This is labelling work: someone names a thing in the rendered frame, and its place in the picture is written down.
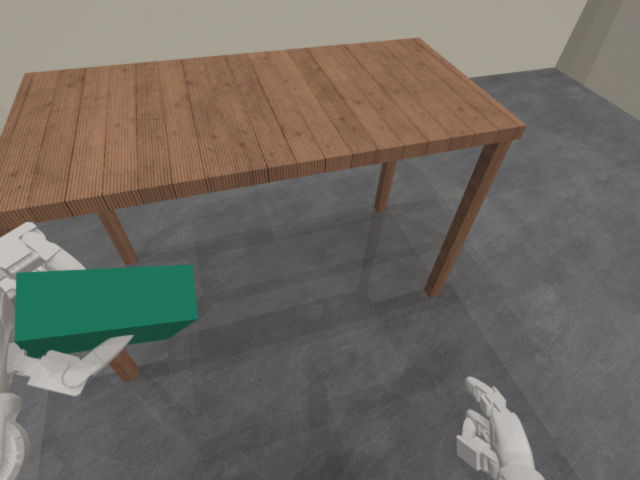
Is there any robot left hand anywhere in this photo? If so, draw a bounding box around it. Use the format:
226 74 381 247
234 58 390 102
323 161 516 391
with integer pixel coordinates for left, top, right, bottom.
0 222 134 397

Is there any sponge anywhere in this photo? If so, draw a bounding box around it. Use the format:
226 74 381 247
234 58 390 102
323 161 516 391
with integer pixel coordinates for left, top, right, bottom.
14 265 198 358

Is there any robot left forearm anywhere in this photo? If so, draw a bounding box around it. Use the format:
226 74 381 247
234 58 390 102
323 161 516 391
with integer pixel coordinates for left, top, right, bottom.
0 393 30 480

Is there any robot right hand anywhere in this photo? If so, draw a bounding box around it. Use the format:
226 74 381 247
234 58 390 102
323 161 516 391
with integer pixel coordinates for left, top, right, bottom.
457 377 535 480

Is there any table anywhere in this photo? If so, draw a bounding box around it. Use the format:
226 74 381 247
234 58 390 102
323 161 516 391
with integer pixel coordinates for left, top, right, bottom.
0 38 527 382

